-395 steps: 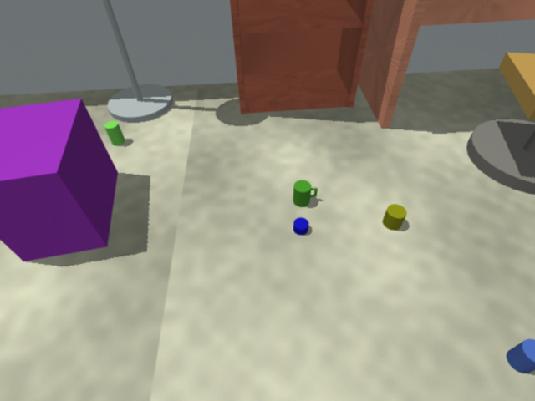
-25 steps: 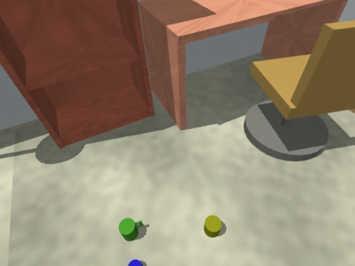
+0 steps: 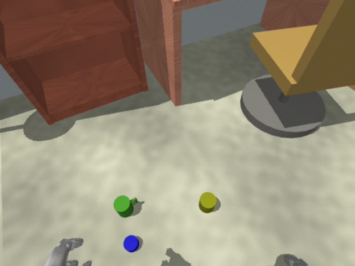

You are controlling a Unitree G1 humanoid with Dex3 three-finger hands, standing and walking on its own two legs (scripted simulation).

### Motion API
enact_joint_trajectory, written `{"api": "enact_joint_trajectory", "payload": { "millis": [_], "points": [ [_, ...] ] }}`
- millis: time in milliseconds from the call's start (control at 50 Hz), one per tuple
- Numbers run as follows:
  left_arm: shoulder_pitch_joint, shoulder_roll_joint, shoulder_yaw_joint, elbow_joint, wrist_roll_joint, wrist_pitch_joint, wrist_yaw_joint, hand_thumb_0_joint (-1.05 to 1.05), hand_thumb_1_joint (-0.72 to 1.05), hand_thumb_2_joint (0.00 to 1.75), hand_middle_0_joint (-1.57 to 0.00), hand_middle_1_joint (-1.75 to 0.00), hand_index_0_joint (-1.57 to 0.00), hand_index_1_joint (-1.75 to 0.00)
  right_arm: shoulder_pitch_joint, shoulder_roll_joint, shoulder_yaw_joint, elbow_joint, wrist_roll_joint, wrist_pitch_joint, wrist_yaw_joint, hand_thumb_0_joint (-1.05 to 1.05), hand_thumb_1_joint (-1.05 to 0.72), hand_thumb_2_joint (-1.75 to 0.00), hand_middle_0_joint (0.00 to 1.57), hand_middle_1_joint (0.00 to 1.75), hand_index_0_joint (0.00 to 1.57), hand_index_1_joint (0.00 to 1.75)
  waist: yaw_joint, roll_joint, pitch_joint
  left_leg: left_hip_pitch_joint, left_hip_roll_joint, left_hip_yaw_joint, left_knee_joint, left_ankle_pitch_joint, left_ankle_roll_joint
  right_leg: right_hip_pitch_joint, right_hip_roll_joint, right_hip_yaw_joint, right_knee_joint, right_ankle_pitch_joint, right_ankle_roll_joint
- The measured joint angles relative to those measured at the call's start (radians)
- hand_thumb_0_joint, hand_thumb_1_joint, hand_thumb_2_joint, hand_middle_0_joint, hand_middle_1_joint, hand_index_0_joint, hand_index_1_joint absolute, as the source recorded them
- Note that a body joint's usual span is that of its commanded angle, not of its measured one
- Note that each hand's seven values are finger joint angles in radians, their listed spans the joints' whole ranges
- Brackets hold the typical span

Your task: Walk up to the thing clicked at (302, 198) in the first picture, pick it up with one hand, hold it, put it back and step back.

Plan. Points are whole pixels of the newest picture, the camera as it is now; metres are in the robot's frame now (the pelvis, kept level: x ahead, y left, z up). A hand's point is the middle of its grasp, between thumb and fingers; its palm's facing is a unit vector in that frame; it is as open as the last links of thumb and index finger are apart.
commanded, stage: rise first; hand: left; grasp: from above
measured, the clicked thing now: (126, 205) +0.50 +0.28 -0.71
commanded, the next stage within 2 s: none
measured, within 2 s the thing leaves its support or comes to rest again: neither
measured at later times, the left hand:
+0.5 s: hand out of the picture +0.15 +0.27 -0.20, palm faces -0.17 -0.87 -0.45, open 14.0 cm
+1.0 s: hand (88, 259) +0.21 +0.30 -0.32, palm faces -0.39 -0.62 -0.68, open 13.9 cm
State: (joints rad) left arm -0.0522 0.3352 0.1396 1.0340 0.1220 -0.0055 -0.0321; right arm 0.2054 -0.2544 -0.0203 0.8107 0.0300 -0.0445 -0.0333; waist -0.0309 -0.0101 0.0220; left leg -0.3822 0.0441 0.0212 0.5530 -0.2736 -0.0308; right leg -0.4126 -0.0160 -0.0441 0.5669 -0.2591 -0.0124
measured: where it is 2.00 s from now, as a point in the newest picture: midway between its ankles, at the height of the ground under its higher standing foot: outside the picture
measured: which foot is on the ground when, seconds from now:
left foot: down 0.00-1.00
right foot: down 0.00-1.00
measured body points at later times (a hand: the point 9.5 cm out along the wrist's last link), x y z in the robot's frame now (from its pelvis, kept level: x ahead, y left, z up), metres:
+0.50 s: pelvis +0.01 +0.03 -0.06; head +0.09 +0.05 +0.38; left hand +0.15 +0.31 -0.17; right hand +0.17 -0.23 -0.15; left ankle +0.00 +0.14 -0.73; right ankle +0.02 -0.11 -0.73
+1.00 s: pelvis -0.03 +0.02 -0.18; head +0.12 +0.03 +0.24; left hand +0.22 +0.33 -0.28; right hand +0.15 -0.25 -0.28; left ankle +0.00 +0.14 -0.73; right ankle +0.01 -0.11 -0.73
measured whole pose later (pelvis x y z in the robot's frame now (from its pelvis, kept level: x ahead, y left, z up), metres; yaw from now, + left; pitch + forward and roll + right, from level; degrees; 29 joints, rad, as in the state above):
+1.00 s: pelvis -0.03 +0.02 -0.18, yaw +0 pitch +29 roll -1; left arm -0.06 0.45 0.12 0.64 0.54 0.01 0.04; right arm 0.13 -0.29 -0.03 0.60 0.01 -0.23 -0.01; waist -0.05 0.00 -0.18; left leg -1.43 0.04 -0.02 1.59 -0.66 -0.01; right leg -1.44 -0.05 -0.04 1.56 -0.62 0.00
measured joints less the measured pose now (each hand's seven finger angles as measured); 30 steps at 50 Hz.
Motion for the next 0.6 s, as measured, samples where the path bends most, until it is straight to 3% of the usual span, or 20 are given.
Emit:
{"api": "enact_joint_trajectory", "payload": {
  "millis": [160,260,420,600],
  "points": [
    [0.081,-0.023,-0.018,-0.14,0.044,0.123,0.036,0.0,-0.14,0.99,-0.07,-1.01,-0.08,-0.99,0.036,0.01,-0.004,-0.098,0.002,-0.013,0.005,0.01,-0.92,-0.9,0.21,0.3,0.2,0.3,-0.003,0.018,-0.05,-0.099,-0.005,0.004,0.127,-0.07,0.015,-0.087,-0.008,0.008,0.099,-0.052,0.016],
    [0.132,-0.035,-0.019,-0.233,0.065,0.135,0.04,0.0,-0.37,0.99,-0.07,-1.06,-0.08,-1.05,0.028,0.008,-0.014,-0.141,-0.006,-0.05,0.006,0.01,-0.9,-0.9,0.21,0.3,0.2,0.3,0.004,0.012,-0.069,-0.208,-0.007,0.002,0.251,-0.128,0.024,-0.191,-0.014,0.01,0.212,-0.103,0.024],
    [0.228,-0.045,-0.032,-0.431,0.137,0.157,0.054,-0.01,-0.5,0.99,-0.08,-1.09,-0.08,-1.08,0.005,0.012,-0.02,-0.187,-0.014,-0.079,-0.002,0.01,-0.89,-0.89,0.21,0.3,0.2,0.3,0.009,0.007,-0.1,-0.358,-0.006,-0.007,0.43,-0.214,0.032,-0.331,-0.018,0.008,0.371,-0.178,0.035],
    [0.315,-0.042,-0.056,-0.591,0.155,0.231,0.067,-0.01,-0.52,0.98,-0.07,-1.1,-0.08,-1.08,0.001,0.031,-0.005,-0.235,-0.017,-0.105,-0.002,0.01,-0.89,-0.89,0.21,0.3,0.2,0.3,0.001,0.018,-0.136,-0.469,-0.003,-0.016,0.542,-0.264,0.038,-0.433,-0.017,0.003,0.467,-0.22,0.041]
  ]
}}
